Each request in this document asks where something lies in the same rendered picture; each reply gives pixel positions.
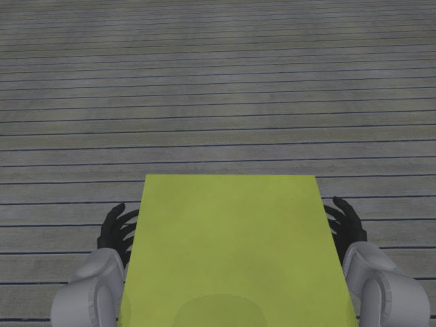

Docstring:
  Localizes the robot right hand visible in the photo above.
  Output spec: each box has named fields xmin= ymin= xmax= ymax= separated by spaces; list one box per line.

xmin=324 ymin=196 xmax=367 ymax=266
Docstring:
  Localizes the left robot forearm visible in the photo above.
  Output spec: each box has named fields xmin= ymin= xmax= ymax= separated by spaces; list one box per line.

xmin=50 ymin=248 xmax=125 ymax=327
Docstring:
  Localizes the robot left hand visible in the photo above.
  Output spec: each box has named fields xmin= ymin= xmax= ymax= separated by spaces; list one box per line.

xmin=97 ymin=203 xmax=140 ymax=270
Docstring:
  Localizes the right robot forearm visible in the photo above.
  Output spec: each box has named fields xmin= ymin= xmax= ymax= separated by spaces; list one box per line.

xmin=342 ymin=241 xmax=431 ymax=327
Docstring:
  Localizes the carton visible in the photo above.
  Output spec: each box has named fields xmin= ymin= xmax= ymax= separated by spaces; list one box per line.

xmin=117 ymin=174 xmax=359 ymax=327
